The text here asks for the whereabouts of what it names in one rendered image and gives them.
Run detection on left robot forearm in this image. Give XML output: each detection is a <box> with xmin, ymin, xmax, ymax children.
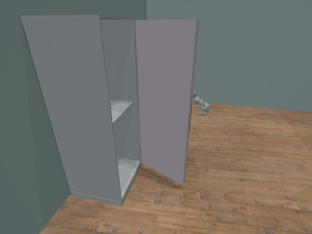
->
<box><xmin>198</xmin><ymin>99</ymin><xmax>210</xmax><ymax>109</ymax></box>

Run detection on robot left hand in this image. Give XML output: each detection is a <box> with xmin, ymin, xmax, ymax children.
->
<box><xmin>197</xmin><ymin>105</ymin><xmax>209</xmax><ymax>116</ymax></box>

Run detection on fridge door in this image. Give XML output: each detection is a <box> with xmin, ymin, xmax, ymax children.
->
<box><xmin>135</xmin><ymin>19</ymin><xmax>200</xmax><ymax>185</ymax></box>

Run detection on robot left upper arm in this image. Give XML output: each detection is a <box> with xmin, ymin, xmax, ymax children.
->
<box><xmin>192</xmin><ymin>88</ymin><xmax>200</xmax><ymax>104</ymax></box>

